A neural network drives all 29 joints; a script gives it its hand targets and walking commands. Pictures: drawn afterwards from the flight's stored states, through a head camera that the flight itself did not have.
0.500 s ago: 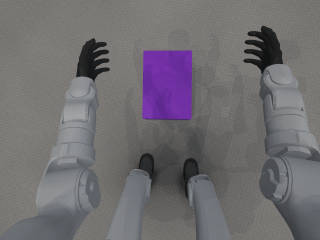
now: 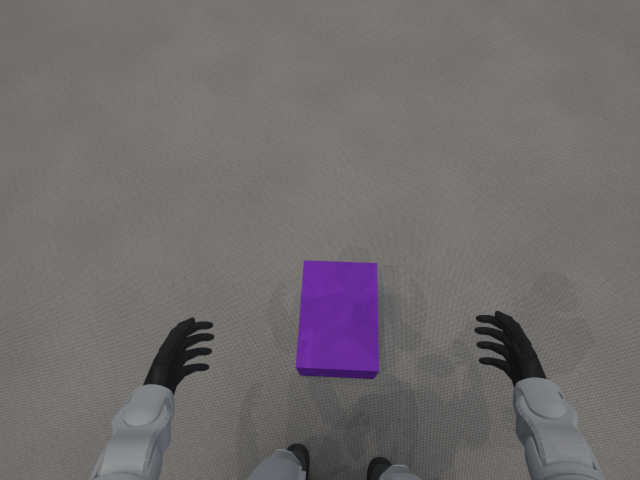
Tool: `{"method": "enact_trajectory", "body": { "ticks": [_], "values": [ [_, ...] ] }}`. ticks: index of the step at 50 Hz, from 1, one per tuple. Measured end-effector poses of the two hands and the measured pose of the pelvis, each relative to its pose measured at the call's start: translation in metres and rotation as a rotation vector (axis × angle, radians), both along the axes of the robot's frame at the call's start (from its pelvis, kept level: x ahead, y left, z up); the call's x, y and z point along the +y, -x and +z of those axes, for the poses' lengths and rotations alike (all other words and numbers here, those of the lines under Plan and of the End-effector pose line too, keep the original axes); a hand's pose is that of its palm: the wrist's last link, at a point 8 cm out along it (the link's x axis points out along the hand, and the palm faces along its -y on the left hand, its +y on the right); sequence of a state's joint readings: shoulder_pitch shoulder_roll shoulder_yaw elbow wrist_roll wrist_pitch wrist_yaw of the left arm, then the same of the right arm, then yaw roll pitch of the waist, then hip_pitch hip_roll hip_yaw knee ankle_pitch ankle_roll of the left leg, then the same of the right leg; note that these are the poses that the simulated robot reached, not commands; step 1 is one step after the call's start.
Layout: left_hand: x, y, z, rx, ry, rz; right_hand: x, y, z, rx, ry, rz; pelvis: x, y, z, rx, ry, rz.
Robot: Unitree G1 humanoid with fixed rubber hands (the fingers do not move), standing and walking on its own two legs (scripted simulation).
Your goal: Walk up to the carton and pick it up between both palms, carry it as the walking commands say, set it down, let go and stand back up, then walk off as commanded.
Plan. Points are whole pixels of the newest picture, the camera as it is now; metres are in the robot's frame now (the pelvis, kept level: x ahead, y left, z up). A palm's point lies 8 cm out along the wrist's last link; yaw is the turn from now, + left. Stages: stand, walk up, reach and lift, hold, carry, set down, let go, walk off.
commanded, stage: let go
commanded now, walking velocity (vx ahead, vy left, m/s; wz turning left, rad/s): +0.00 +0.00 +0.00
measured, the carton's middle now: (338, 319) +0.49 +0.02 -0.68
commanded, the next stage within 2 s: stand in 0.70 s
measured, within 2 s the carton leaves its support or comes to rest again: neither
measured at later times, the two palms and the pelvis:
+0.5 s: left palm (156, 417) +0.19 +0.22 -0.05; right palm (574, 461) +0.19 -0.24 -0.05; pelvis +0.03 -0.01 +0.02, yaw +0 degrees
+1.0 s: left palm (105, 429) +0.17 +0.29 -0.07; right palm out of the picture +0.17 -0.29 -0.05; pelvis +0.04 +0.00 +0.02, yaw +0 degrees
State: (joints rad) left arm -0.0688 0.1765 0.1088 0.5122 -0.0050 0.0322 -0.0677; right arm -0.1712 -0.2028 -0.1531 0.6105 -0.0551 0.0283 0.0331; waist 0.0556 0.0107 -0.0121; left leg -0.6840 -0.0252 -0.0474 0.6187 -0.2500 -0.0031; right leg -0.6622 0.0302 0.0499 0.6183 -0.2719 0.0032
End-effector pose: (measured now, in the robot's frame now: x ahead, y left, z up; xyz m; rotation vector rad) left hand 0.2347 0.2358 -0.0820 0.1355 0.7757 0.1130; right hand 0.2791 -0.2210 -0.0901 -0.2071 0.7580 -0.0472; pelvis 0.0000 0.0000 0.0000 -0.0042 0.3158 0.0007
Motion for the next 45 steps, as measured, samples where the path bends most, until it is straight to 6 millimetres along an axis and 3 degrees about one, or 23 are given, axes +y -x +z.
{"method": "enact_trajectory", "body": {
  "ticks": [8, 17, 27, 36, 45],
  "values": [
    [-0.006, 0.044, 0.024, 0.014, 0.001, -0.010, -0.011, 0.051, 0.026, 0.009, -0.002, -0.004, -0.003, -0.016, 0.015, -0.179, -0.003, 0.003],
    [-0.011, 0.049, 0.037, 0.012, -0.007, -0.045, -0.020, 0.085, 0.041, 0.024, -0.014, -0.021, -0.008, -0.028, 0.020, -0.317, -0.008, 0.000],
    [-0.015, 0.044, 0.036, 0.023, -0.010, -0.067, -0.019, 0.093, 0.043, 0.033, -0.026, -0.038, -0.008, -0.029, 0.019, -0.381, -0.008, 0.005],
    [0.002, 0.051, 0.037, 0.051, -0.054, -0.010, -0.015, 0.093, 0.041, 0.030, 0.006, -0.019, -0.004, -0.028, 0.018, -0.368, -0.008, 0.018],
    [0.044, 0.062, 0.018, 0.104, -0.169, -0.007, -0.056, 0.106, 0.035, 0.110, 0.170, -0.061, 0.001, -0.031, 0.016, -0.321, 0.002, 0.003]
  ]
}}
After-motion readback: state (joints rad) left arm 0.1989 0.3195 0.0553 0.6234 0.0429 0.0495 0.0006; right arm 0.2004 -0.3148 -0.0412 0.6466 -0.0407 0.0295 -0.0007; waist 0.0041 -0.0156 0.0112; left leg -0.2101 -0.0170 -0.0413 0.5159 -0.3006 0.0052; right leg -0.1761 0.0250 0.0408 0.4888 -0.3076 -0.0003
